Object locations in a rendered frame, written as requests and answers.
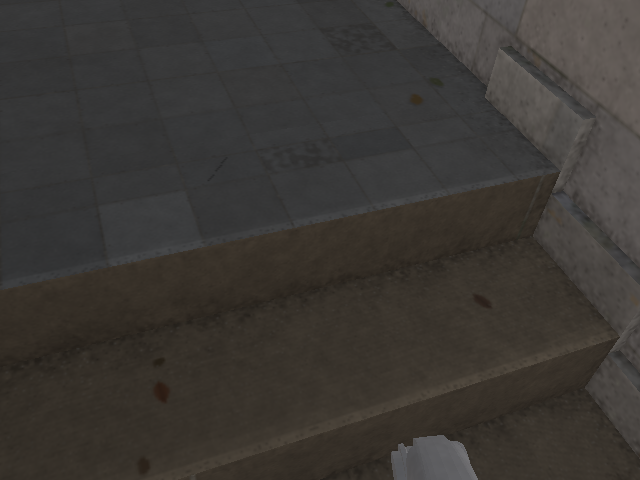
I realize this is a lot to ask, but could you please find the right robot shin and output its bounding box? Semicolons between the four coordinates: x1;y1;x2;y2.
453;441;470;462

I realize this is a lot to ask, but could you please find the robot right thigh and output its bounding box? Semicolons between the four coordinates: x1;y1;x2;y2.
391;435;478;480

